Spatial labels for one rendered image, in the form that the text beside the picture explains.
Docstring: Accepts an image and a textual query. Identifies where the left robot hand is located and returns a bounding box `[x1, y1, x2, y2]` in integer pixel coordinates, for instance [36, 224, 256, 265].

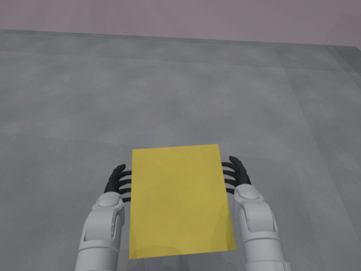
[104, 164, 132, 202]

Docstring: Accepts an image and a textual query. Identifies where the right robot hand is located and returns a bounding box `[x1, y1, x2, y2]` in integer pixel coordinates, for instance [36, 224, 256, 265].
[222, 156, 251, 194]

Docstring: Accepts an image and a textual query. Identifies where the robot right forearm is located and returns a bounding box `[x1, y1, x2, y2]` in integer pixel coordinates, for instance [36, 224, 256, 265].
[233, 184, 293, 271]

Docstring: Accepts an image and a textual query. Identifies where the carton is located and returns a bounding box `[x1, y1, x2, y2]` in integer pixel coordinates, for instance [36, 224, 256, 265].
[129, 144, 236, 259]

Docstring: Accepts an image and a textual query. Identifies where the robot left forearm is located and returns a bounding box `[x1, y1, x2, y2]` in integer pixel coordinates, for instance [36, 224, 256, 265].
[74, 192, 125, 271]

